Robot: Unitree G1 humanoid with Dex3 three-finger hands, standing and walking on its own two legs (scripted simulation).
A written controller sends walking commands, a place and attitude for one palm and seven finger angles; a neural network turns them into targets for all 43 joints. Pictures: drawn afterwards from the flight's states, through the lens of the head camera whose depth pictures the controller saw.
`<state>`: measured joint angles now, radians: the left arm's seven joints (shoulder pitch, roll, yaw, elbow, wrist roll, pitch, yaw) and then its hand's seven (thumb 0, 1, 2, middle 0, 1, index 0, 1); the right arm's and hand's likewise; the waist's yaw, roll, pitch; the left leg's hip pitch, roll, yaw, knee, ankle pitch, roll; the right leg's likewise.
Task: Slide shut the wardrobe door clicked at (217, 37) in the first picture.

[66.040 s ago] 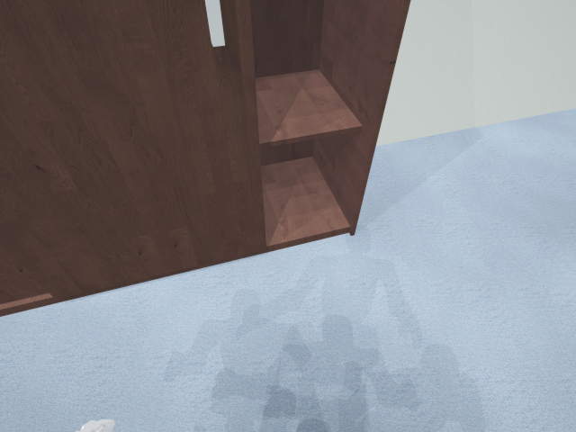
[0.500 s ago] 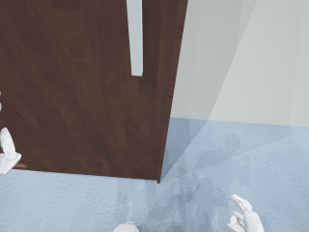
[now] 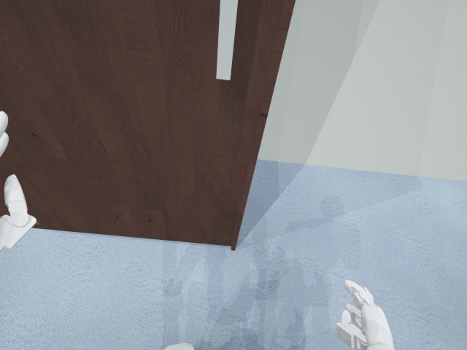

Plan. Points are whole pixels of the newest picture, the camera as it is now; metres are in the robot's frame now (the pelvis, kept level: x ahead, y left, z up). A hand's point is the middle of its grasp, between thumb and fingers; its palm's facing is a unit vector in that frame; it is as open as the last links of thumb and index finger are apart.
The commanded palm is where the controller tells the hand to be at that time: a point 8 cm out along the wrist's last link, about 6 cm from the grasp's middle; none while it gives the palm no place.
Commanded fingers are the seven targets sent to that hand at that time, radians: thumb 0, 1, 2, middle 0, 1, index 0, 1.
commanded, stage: stop stepping back and stand still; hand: left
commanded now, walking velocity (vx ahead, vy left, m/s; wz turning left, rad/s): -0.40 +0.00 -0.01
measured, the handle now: (229, 5) +0.58 +0.09 +0.28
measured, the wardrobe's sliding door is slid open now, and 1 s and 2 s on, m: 0.00 0.00 0.00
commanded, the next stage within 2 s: let the arm hang, fingers relaxed in 0.74 s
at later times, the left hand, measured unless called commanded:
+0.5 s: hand out of the picture +0.09 +0.28 +0.16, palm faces +0.48 -0.82 -0.30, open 7.4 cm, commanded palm +0.03 +0.31 +0.19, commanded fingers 0.00 0.90 0.90 -0.20 -0.30 -0.20 -0.30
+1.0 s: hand out of the picture +0.06 +0.25 -0.07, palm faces +0.17 -0.93 -0.33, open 7.4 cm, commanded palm none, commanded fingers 0.00 0.90 0.90 -0.20 -0.30 -0.20 -0.30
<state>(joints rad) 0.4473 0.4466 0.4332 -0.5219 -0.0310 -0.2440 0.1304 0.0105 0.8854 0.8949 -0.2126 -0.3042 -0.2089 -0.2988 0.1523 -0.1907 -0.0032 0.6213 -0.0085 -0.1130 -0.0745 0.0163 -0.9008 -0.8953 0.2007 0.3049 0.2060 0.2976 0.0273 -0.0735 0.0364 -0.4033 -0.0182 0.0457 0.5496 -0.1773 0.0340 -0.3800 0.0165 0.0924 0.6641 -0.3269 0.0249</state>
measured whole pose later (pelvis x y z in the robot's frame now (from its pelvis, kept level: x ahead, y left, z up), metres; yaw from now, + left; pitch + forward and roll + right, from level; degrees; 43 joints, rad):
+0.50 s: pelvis -0.12 +0.01 +0.00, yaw -1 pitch +0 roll +0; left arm 0.45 0.34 0.37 -0.41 -0.03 -0.15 0.17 0.01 0.89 0.90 -0.21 -0.30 -0.20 -0.30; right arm 0.32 -0.25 -0.02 0.68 -0.01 -0.12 -0.10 0.02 -0.90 -0.90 0.20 0.31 0.21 0.30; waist -0.01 -0.06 -0.09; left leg -0.26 0.03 0.04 0.54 -0.30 0.03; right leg -0.29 -0.02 -0.04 0.62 -0.33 -0.02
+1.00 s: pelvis -0.12 +0.02 -0.02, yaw +3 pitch +0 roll +1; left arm 0.25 0.25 0.15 0.39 0.03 0.05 0.00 0.00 0.91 0.90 -0.19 -0.30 -0.19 -0.30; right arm 0.22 -0.25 0.00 0.77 -0.06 -0.02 -0.01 0.01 -0.90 -0.90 0.20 0.30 0.21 0.30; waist -0.03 0.01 -0.04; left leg -0.42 0.00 0.01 0.74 -0.32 -0.01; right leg -0.47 -0.01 0.00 0.89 -0.48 0.02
